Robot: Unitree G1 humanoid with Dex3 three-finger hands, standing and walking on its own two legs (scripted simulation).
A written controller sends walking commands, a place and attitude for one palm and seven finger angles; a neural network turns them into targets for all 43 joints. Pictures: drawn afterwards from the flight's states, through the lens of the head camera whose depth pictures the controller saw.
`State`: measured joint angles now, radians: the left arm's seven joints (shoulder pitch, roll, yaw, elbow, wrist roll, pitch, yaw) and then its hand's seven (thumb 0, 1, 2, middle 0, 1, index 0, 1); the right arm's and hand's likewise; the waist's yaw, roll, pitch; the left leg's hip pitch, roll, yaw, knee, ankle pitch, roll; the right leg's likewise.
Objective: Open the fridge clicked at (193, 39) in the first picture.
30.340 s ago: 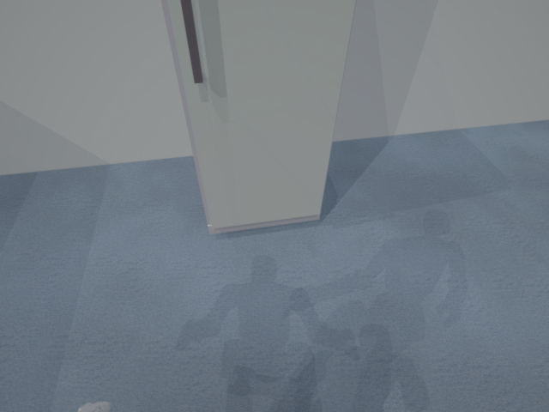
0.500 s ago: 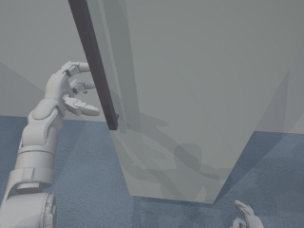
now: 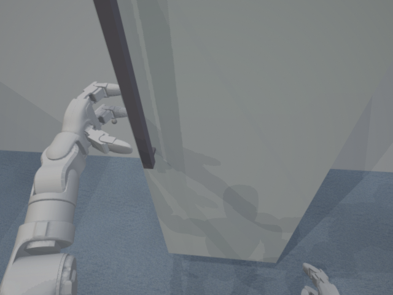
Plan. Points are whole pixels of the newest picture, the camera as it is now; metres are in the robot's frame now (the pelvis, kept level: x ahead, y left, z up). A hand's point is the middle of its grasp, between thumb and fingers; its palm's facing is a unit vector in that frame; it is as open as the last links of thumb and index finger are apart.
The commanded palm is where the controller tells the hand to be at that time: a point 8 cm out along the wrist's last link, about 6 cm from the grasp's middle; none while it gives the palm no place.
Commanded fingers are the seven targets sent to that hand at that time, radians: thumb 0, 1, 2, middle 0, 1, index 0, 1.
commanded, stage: slide the fingers in behind the handle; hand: left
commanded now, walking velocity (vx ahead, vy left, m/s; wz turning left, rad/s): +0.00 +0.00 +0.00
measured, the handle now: (129, 71) +0.43 +0.13 +0.27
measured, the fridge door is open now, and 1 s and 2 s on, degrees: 0 0 0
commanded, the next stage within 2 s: grip the handle and tug to test in 1.54 s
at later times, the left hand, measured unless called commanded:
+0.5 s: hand (119, 128) +0.37 +0.16 +0.19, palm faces -0.02 -1.00 -0.03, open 14.0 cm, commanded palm +0.35 +0.21 +0.20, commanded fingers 0.00 -0.50 0.30 -0.30 -1.20 -0.30 -1.20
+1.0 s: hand (133, 127) +0.37 +0.13 +0.19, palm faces -0.04 -1.00 -0.02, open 14.1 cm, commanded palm +0.35 +0.18 +0.20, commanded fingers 0.00 -0.50 0.30 -0.30 -1.20 -0.30 -1.20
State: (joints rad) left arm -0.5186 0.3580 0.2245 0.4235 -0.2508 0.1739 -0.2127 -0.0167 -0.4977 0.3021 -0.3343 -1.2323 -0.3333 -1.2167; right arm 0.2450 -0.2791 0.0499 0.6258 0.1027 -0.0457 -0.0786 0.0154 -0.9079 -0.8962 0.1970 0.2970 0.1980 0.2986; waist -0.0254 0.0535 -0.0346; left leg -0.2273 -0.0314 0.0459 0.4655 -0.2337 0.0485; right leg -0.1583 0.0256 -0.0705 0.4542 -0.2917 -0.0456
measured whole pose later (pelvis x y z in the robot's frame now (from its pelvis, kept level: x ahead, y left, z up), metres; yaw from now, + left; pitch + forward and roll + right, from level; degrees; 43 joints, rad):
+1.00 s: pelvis +0.00 -0.01 +0.00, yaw +0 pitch -2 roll +0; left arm -0.43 0.26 0.14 0.22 -0.24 0.27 -0.08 -0.02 -0.50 0.30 -0.30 -1.20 -0.29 -1.19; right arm 0.20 -0.26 0.06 0.63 0.09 0.01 -0.07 0.02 -0.91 -0.90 0.20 0.30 0.20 0.30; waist -0.02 0.05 -0.03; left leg -0.19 -0.03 0.04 0.45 -0.23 0.04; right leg -0.12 0.03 -0.07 0.44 -0.29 -0.05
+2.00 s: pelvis +0.00 -0.01 +0.00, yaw +0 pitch -2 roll +0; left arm -0.44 0.26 0.12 0.20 -0.23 0.28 -0.08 -0.01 -0.04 0.50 -0.35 -1.27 -0.34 -1.25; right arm 0.17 -0.27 0.05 0.61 0.09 0.03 -0.07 0.02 -0.91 -0.90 0.20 0.30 0.20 0.30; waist -0.01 0.05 -0.02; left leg -0.19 -0.03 0.04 0.45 -0.23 0.04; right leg -0.12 0.03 -0.07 0.44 -0.29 -0.06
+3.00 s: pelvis +0.04 -0.01 +0.00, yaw -3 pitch +0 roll +1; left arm -0.17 0.25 0.20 -0.12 -0.26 0.35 -0.05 0.00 0.74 0.76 -0.33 -1.36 -0.25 -1.35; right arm 0.18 -0.26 0.05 0.54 0.08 0.04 -0.04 0.02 -0.91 -0.90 0.20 0.30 0.20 0.30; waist -0.06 0.05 -0.07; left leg -0.16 -0.01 0.08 0.43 -0.27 0.03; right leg -0.11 0.05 -0.02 0.43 -0.32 -0.06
